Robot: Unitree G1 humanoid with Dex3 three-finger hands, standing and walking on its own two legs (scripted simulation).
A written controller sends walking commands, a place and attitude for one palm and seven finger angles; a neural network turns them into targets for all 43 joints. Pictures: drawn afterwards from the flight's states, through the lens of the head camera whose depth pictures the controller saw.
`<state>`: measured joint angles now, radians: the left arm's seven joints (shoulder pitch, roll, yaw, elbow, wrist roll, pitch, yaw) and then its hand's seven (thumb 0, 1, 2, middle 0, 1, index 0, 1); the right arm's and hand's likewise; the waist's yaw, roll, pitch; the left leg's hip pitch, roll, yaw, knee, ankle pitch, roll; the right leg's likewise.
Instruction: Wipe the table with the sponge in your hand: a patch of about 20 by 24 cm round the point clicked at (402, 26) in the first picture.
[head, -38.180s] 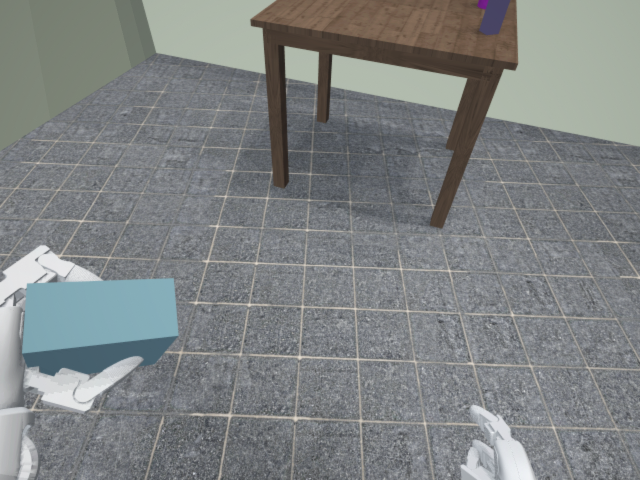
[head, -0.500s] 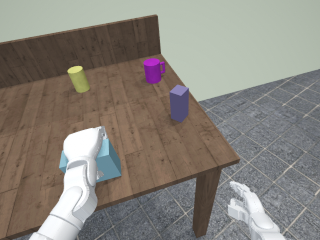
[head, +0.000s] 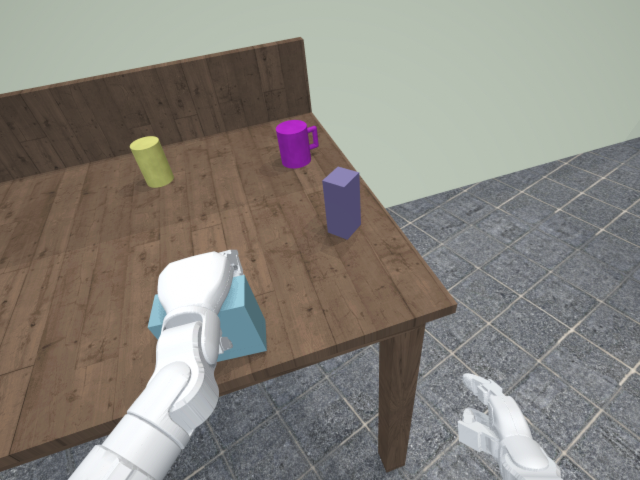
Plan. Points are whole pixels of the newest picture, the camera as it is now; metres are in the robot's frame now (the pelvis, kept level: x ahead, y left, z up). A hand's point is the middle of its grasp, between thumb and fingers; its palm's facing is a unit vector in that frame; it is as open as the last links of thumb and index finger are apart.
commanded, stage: slide across to the third lane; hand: left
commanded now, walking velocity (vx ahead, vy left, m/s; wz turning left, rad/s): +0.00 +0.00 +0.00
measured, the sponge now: (216, 330) +0.30 +0.20 +0.04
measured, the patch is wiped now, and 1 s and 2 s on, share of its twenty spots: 0.70 0.85 0.85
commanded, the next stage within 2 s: wipe forward along the third lane in 0.28 s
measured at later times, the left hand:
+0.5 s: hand (244, 293) +0.33 +0.16 +0.08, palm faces +0.02 -0.09 -1.00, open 9.8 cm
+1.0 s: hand (236, 266) +0.38 +0.19 +0.08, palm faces -0.03 -0.06 -1.00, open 9.8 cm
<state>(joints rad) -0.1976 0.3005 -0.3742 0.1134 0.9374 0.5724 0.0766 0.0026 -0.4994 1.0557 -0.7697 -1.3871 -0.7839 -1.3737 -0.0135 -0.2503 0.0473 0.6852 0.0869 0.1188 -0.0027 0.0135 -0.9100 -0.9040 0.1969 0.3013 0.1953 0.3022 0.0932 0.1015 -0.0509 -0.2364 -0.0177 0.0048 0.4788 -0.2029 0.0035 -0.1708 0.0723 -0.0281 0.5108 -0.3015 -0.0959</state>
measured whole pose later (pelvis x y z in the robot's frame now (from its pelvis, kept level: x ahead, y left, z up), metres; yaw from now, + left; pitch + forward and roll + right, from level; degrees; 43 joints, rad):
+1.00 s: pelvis +0.02 -0.04 +0.00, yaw -5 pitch +4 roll +3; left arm -0.36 0.37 -0.17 0.42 0.92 0.50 0.07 0.00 -0.50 1.06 -0.77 -1.39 -0.79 -1.37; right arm 0.07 -0.30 0.02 0.71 0.08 0.12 -0.06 0.01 -0.91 -0.90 0.20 0.30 0.20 0.30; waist 0.04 0.08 -0.10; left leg -0.33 0.00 -0.08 0.52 -0.24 0.04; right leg -0.27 0.14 0.04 0.54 -0.31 -0.15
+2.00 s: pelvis +0.02 +0.05 +0.00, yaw -3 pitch +9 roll -1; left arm -0.84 0.33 -0.16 1.00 0.98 0.42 0.19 0.00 -0.51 1.06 -0.77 -1.39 -0.79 -1.38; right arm 0.18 -0.25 0.01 0.76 0.07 0.13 -0.01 0.01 -0.91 -0.90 0.20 0.30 0.20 0.30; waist -0.03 0.06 -0.12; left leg -0.47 -0.07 -0.06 0.57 -0.25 0.05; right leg -0.37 0.06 0.04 0.52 -0.30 -0.02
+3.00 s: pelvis +0.04 +0.03 +0.00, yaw -3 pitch +3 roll +0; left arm -0.46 0.27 -0.32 0.51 0.95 0.59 0.13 0.00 -0.48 1.06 -0.74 -1.42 -0.75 -1.41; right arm 0.05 -0.27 0.02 0.67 0.09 0.20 0.01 0.01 -0.91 -0.90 0.20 0.30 0.19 0.30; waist 0.05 0.08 -0.12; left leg -0.30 -0.05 -0.07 0.50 -0.26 0.02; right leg -0.21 0.08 0.03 0.45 -0.30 -0.06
